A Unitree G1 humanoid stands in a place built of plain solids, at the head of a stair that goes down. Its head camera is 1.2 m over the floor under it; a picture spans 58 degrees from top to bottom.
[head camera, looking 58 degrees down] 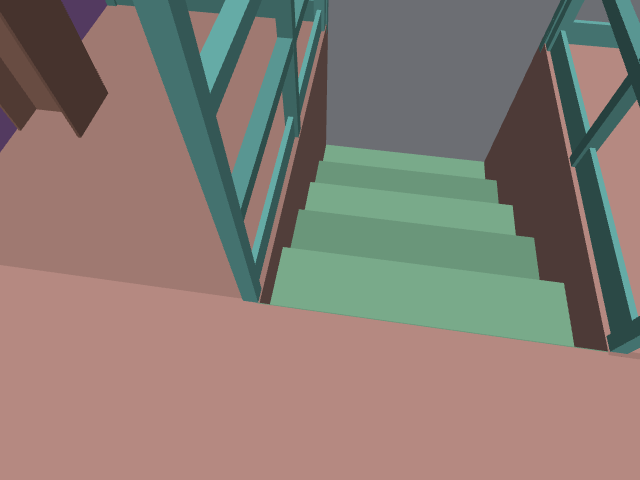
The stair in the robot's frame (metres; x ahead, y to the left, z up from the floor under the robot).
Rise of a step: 0.17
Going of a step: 0.30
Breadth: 1.02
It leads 8 degrees to the right of straight ahead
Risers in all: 6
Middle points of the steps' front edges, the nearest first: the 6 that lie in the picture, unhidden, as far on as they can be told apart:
0.46 -0.32 0.00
0.75 -0.36 -0.17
1.05 -0.40 -0.34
1.35 -0.45 -0.51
1.64 -0.49 -0.68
1.94 -0.54 -0.85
